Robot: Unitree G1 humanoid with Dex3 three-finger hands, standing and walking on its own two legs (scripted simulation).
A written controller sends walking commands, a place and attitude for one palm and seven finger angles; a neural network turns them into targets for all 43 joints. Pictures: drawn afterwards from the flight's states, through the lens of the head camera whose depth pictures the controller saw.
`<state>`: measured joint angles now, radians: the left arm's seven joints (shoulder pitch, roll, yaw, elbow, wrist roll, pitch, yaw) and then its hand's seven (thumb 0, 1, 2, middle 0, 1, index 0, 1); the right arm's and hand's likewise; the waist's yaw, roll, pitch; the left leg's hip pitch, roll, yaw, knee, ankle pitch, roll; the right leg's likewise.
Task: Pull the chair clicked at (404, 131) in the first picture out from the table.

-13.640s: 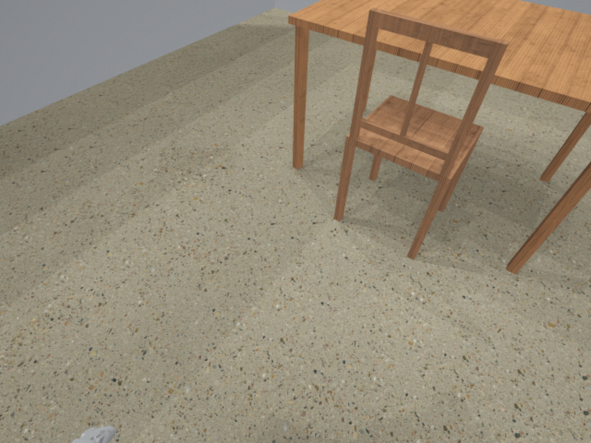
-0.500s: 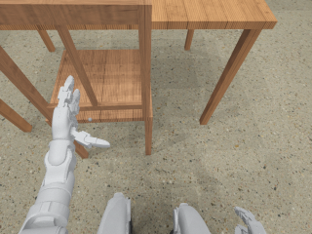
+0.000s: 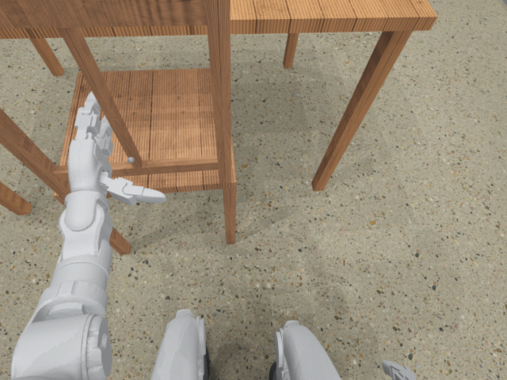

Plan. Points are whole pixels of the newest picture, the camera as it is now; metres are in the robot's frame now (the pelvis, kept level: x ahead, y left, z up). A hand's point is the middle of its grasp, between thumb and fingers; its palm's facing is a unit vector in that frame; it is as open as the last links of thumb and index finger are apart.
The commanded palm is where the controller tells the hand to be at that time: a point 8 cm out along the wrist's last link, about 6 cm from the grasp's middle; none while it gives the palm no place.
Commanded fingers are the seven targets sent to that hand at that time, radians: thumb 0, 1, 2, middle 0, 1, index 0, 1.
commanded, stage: push the fingers through the gap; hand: left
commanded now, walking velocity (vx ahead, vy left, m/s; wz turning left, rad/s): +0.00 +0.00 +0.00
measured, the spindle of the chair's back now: (111, 112) +0.52 +0.22 +0.06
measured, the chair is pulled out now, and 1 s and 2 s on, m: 0.00 0.00 0.00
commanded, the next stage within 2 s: hook a spindle and tug to test in 0.92 s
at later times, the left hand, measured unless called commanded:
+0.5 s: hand (134, 137) +0.49 +0.18 +0.04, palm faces +0.09 -1.00 -0.02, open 17.0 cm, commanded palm +0.47 +0.22 +0.04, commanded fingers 0.00 -0.50 0.30 -0.06 -0.08 -0.06 -0.08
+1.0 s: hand (136, 134) +0.50 +0.18 +0.04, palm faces +0.11 -0.99 -0.03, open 17.0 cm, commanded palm +0.47 +0.22 +0.04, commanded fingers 0.00 -0.50 0.30 -0.06 -0.08 -0.06 -0.08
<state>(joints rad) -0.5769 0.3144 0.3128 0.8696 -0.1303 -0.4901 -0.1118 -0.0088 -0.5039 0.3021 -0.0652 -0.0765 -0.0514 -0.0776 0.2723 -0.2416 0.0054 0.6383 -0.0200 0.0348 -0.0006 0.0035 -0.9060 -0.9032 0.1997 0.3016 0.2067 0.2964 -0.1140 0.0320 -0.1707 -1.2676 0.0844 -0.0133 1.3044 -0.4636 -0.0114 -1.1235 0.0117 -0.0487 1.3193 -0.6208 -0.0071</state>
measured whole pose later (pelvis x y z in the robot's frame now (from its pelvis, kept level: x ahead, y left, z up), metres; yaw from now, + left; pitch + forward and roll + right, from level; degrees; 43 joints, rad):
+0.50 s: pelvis +0.00 +0.01 +0.00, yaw -1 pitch +26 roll -3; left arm -0.75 0.36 0.35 1.02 -0.07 -0.51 -0.08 -0.01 -0.50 0.30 -0.06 -0.08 -0.06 -0.08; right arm 0.29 -0.24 0.01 0.63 -0.04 0.09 0.02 0.00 -0.91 -0.90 0.20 0.30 0.21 0.30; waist -0.15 0.04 -0.17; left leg -1.32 0.08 -0.01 1.32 -0.47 0.00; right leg -1.16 0.01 -0.04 1.32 -0.62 0.01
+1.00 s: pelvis +0.00 +0.00 +0.00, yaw -1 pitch +27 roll -3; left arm -0.77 0.38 0.37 1.04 -0.07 -0.51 -0.08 -0.01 -0.50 0.30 -0.06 -0.08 -0.06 -0.08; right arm 0.30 -0.25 0.01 0.63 -0.04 0.12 0.02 0.00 -0.91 -0.90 0.20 0.30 0.21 0.30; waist -0.16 0.04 -0.17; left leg -1.32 0.09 -0.02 1.32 -0.47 -0.01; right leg -1.17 0.02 -0.05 1.32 -0.62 0.00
